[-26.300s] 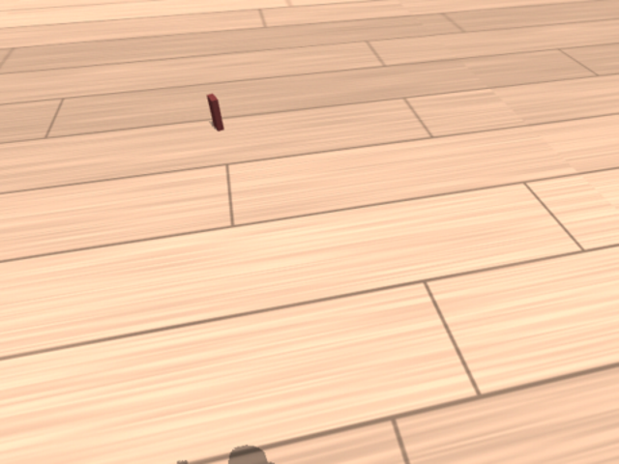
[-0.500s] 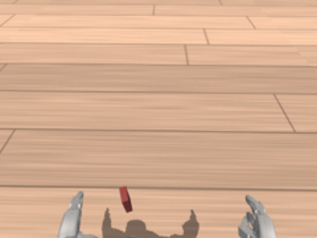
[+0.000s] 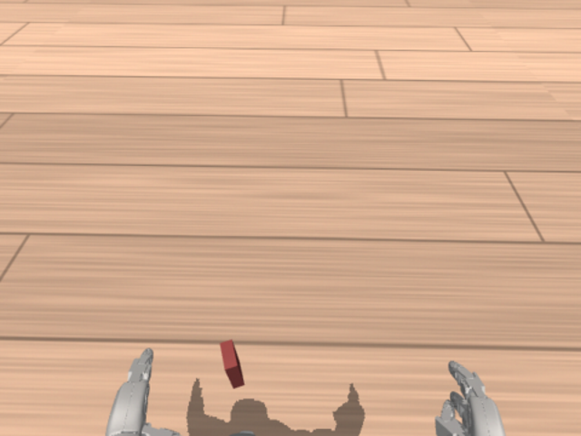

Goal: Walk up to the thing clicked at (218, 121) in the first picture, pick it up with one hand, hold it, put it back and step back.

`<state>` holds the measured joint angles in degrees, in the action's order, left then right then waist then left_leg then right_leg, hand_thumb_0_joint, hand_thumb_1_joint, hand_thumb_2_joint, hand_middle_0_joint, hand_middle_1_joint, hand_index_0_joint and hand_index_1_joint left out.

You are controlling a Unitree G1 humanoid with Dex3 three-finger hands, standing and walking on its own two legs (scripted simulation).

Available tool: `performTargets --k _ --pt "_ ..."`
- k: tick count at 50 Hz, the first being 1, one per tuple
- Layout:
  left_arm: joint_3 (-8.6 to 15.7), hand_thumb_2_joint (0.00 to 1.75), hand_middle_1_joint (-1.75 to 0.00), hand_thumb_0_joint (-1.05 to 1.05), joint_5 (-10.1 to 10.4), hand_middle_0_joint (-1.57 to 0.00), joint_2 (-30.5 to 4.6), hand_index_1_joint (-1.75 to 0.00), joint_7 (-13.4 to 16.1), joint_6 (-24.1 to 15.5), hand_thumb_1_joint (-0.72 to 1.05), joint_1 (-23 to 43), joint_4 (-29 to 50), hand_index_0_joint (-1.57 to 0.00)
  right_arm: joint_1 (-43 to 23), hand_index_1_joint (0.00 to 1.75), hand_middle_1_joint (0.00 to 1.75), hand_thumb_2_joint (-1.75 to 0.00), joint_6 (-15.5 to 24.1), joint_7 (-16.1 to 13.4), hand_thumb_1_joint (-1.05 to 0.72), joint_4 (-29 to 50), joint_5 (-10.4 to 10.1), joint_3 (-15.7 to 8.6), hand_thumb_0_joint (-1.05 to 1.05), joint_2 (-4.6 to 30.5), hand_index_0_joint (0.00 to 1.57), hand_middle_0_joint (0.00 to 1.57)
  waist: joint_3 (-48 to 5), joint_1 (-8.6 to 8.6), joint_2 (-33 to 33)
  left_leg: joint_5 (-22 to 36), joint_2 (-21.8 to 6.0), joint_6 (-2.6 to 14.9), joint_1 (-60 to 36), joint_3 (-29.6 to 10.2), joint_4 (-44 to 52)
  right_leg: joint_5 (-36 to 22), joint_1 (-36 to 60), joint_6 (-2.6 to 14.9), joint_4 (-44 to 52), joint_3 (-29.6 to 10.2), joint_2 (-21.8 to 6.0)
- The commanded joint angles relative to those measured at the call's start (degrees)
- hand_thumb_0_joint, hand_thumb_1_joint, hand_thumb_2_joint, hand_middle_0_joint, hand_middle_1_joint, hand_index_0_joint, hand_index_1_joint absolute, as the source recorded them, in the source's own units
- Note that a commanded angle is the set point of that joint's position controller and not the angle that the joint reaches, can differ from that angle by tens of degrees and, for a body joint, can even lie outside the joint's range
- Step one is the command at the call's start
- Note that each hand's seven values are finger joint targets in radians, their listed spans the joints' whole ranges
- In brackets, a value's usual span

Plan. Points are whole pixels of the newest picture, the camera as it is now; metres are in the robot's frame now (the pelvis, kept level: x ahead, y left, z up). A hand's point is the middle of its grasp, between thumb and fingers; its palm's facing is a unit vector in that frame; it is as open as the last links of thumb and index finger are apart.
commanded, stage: home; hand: left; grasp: from the side
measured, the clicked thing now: (232, 365) +0.41 +0.21 -0.63
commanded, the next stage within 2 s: stand in 0.22 s
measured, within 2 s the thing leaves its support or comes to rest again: neither
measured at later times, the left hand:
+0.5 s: hand (175, 412) +0.17 +0.18 -0.06, palm faces +0.11 -0.95 -0.28, open 15.7 cm
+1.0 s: hand out of the picture +0.09 +0.25 -0.11, palm faces +0.00 -0.94 -0.35, open 7.5 cm
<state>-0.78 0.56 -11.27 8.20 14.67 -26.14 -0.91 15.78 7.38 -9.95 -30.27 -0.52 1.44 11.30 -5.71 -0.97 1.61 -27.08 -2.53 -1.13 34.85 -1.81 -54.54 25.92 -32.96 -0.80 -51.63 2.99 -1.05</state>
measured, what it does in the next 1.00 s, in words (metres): stands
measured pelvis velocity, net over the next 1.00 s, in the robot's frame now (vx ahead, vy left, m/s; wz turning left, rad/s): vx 0.00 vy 0.00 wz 0.01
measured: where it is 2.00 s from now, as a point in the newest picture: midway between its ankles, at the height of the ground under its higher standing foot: outside the picture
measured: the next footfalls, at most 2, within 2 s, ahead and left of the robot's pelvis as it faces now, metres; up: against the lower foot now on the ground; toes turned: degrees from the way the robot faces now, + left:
none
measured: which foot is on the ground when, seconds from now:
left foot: down 0.00-1.00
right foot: down 0.00-1.00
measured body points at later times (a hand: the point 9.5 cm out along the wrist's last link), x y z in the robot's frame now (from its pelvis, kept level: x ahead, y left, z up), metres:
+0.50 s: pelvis +0.00 +0.00 +0.00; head +0.03 +0.00 +0.45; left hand +0.16 +0.23 -0.04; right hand +0.16 -0.24 -0.07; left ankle +0.01 +0.13 -0.69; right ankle +0.00 -0.13 -0.69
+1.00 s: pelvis +0.00 +0.00 +0.03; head +0.01 +0.01 +0.48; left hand +0.09 +0.29 -0.09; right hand +0.09 -0.29 -0.09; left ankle +0.01 +0.13 -0.69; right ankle +0.00 -0.13 -0.69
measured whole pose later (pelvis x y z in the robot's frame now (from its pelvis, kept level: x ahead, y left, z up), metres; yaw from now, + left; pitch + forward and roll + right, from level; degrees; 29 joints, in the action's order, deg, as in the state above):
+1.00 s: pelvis +0.00 +0.00 +0.03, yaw +0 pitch -1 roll +0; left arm 1.0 -1.9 -18.6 1.8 -0.1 -13.3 -48.6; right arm 11.9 0.2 -0.7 -53.2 2.6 -2.4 18.0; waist 1.9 0.6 -0.7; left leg -19.7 -0.3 -0.2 17.0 -0.3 -37.8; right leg 20.1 -16.5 -1.3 -37.9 2.0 -3.1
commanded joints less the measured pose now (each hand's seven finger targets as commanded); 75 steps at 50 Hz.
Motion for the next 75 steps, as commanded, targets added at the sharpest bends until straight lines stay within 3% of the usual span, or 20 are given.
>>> performTargets --k 1,4,16,19,24,26,29,30,31,32,34,37,41,47,52,56,59,66,69,75 --pt "3.47 0.07 -0.06 0.00 -0.65 -0.05 -5.70 -0.06 0.32 -2.88 -0.52 0.28 10.70 -0.05 -4.07 0.30 0.30 -0.90 3.31 -0.70 -0.90 9.54 0.12 -2.88 0.00 6.95 0.20 0.20 -5.00 0.40 0.86 13.06 1.90 0.97 -4.16 1.94 8.80 -11.77 3.09 0.99 8.41 0.89 1.75" --pt "3.46 0.09 -0.07 0.00 -0.69 -0.05 -5.61 -0.07 0.34 -2.79 -0.50 1.74 10.60 -0.05 -3.50 0.30 0.30 -0.90 3.47 -0.77 -0.90 9.05 0.26 -3.02 0.00 6.95 0.20 0.20 -5.51 -0.54 -0.04 13.00 1.98 1.15 -4.38 2.09 8.15 -12.51 3.56 0.69 8.58 0.57 1.59" --pt "3.22 0.08 -0.06 0.00 -0.61 -0.05 -5.51 -0.06 0.32 -2.53 -0.52 1.30 11.12 -0.05 -3.40 0.30 0.30 -0.90 3.30 -0.68 -0.90 9.08 0.21 -3.21 0.00 7.38 0.20 0.20 -5.87 -0.25 1.30 13.30 1.52 0.82 -5.15 1.33 9.41 -11.72 2.94 1.21 7.47 1.30 2.11" --pt "2.70 0.32 -0.30 0.00 -0.66 -0.20 -5.18 -0.30 0.28 -2.71 -0.28 1.13 10.97 -0.20 -3.47 0.30 0.30 -0.90 3.19 -0.65 -0.90 9.20 0.13 -3.21 0.00 7.37 0.20 0.20 -5.33 -0.34 0.56 13.04 1.50 0.82 -4.96 1.24 9.56 -11.39 2.95 1.19 7.68 1.36 2.04" --pt "3.55 0.72 -0.30 0.00 -0.53 -0.20 -5.90 -0.30 0.38 -2.40 0.12 0.95 10.64 -0.20 -3.56 0.30 0.30 -0.90 3.29 -0.59 -0.90 9.36 0.07 -3.07 0.00 7.25 0.20 0.20 -4.93 0.24 0.73 13.05 1.76 0.97 -4.27 1.65 9.05 -11.56 2.89 1.02 8.02 1.03 1.81" --pt "2.89 0.88 -0.30 0.00 -0.60 -0.20 -5.25 -0.30 0.26 -2.36 0.28 1.34 10.28 -0.20 -3.69 0.30 0.30 -0.90 3.35 -0.76 -0.90 9.33 0.22 -3.20 0.00 7.31 0.20 0.20 -5.95 -0.46 -0.55 13.23 1.68 1.05 -4.58 1.52 8.78 -11.86 3.22 0.90 8.04 1.18 1.93" --pt "3.39 0.90 -0.30 0.00 -0.59 -0.20 -5.71 -0.30 0.34 -2.50 0.52 0.70 10.81 -0.20 -3.60 0.30 0.30 -0.90 3.25 -0.69 -0.90 9.33 0.11 -3.12 0.00 7.26 0.20 0.20 -5.85 0.18 0.74 14.16 1.77 0.94 -4.78 1.90 8.50 -12.76 3.40 0.99 7.87 0.82 1.70" --pt "6.00 0.90 -0.30 0.00 -5.97 -0.20 -13.75 -0.30 -2.43 -8.99 0.60 11.29 -9.30 -0.20 -6.54 0.30 0.30 -0.90 -0.77 2.73 -0.90 -2.69 6.53 -4.99 0.00 15.16 0.20 0.20 2.33 1.88 -4.34 20.76 -0.11 3.03 -5.89 -1.22 11.02 -15.08 9.63 4.42 9.67 -4.45 -3.24" --pt "6.41 0.90 -0.30 0.00 -6.31 -0.20 -14.11 -0.30 -3.88 -11.60 0.68 8.92 -14.55 -0.20 -5.29 0.30 0.30 -0.90 -2.28 4.31 -0.90 -5.06 6.99 -5.62 0.00 15.12 0.20 0.20 -2.82 1.98 -4.90 24.07 -0.51 4.29 -9.79 0.00 9.78 -20.35 11.94 5.71 9.36 -5.67 -4.13" --pt "6.21 0.90 -0.30 0.00 -6.23 -0.20 -14.57 -0.30 -4.50 -13.08 0.76 9.49 -16.73 -0.20 -4.88 0.30 0.30 -0.90 -3.02 5.14 -0.90 -5.60 6.53 -5.51 0.00 14.25 0.20 0.20 -3.56 1.38 -5.28 24.84 -0.48 4.65 -10.60 -0.18 10.16 -22.12 12.87 6.12 9.31 -6.58 -4.41" --pt "5.33 0.90 -0.30 0.00 -4.58 -0.20 -14.62 -0.30 -5.68 -14.95 0.90 10.26 -20.50 -0.20 -6.33 0.30 0.30 -0.90 -3.68 6.57 -0.90 -6.37 5.00 -5.48 0.00 14.02 0.20 0.20 -2.22 1.64 -2.59 21.76 -0.27 5.17 -12.45 -1.03 13.27 -19.20 12.43 5.57 11.04 -6.43 -4.40" --pt "5.12 0.90 -0.30 0.00 -3.49 -0.20 -15.16 -0.30 -6.34 -15.93 0.90 12.40 -26.75 -0.20 -6.72 0.30 0.30 -0.90 -3.96 8.27 -0.90 -8.72 3.43 -5.86 0.00 13.95 0.20 0.20 -1.27 1.87 -2.64 17.12 0.32 4.26 -14.30 -0.94 15.39 -15.89 12.59 4.75 14.01 -6.86 -4.90" --pt "5.03 0.90 -0.30 0.00 -3.34 -0.20 -16.01 -0.30 -6.29 -16.85 0.90 15.29 -33.88 -0.20 -7.12 0.30 0.30 -0.90 -4.51 8.88 -0.90 -12.46 3.49 -6.01 0.00 13.85 0.20 0.20 0.06 1.31 -2.45 15.77 0.34 4.14 -16.09 -1.53 18.08 -15.52 14.32 4.13 17.69 -7.64 -5.65" --pt "4.69 0.90 -0.30 0.00 -2.47 -0.20 -16.47 -0.30 -5.84 -17.10 0.90 15.55 -42.04 -0.20 -6.62 0.30 0.30 -0.90 -5.00 8.76 -0.90 -17.72 3.12 -6.09 0.00 15.41 0.20 0.20 1.34 1.79 -0.21 23.81 -1.60 3.94 -20.64 -3.25 23.00 -21.92 18.88 3.10 19.50 -5.41 -5.17" --pt "4.14 0.90 -0.30 0.00 -2.18 -0.20 -17.47 -0.30 -5.80 -16.69 0.90 16.44 -48.04 -0.20 -6.46 0.30 0.30 -0.90 -5.48 8.54 -0.90 -21.71 2.52 -5.50 0.00 16.25 0.20 0.20 3.19 1.28 -1.75 24.12 -2.02 3.16 -21.89 -3.49 27.66 -21.71 22.58 3.06 24.11 -5.68 -5.81" --pt "3.63 0.90 -0.30 0.00 -1.93 -0.20 -17.16 -0.30 -6.06 -16.10 0.90 16.63 -52.15 -0.20 -8.57 0.30 0.30 -0.90 -5.67 8.49 -0.90 -24.50 2.44 -5.22 0.00 17.44 0.20 0.20 6.36 2.15 0.96 19.84 -3.24 2.96 -21.52 -5.18 33.32 -16.10 24.02 2.08 27.25 -4.81 -5.09" --pt "3.50 0.90 -0.30 0.00 -2.01 -0.20 -17.62 -0.30 -6.38 -16.00 0.90 17.18 -54.68 -0.20 -8.55 0.30 0.30 -0.90 -5.97 8.60 -0.90 -26.34 2.39 -5.07 0.00 17.92 0.20 0.20 9.06 1.98 1.47 10.86 -3.19 2.68 -19.73 -5.70 37.38 -12.93 24.47 1.76 29.39 -4.91 -4.96" --pt "3.26 0.90 -0.30 0.00 -2.09 -0.20 -18.16 -0.30 -6.56 -16.64 0.90 18.39 -58.55 -0.20 -9.00 0.30 0.30 -0.90 -6.04 8.97 -0.90 -29.07 2.01 -4.90 0.00 17.42 0.20 0.20 7.75 1.56 -1.82 14.85 -2.94 2.35 -23.75 -4.67 37.64 -12.67 25.03 1.44 33.25 -5.44 -6.02" --pt "3.11 0.90 -0.30 0.00 -2.23 -0.20 -18.25 -0.30 -6.65 -16.46 0.90 18.39 -59.70 -0.20 -9.28 0.30 0.30 -0.90 -6.35 9.10 -0.90 -29.78 2.02 -5.05 0.00 17.81 0.20 0.20 9.12 1.48 -1.64 11.58 -2.71 2.27 -23.59 -4.74 38.50 -8.75 23.28 1.19 34.41 -5.48 -5.71" --pt "3.18 0.90 -0.30 0.00 -2.01 -0.20 -18.71 -0.30 -6.79 -16.42 0.90 18.68 -61.17 -0.20 -9.35 0.30 0.30 -0.90 -6.44 9.18 -0.90 -30.76 1.99 -4.71 0.00 17.82 0.20 0.20 9.30 1.57 -0.17 10.41 -3.00 2.36 -22.56 -4.69 39.24 -10.25 24.55 1.24 34.61 -5.91 -6.00"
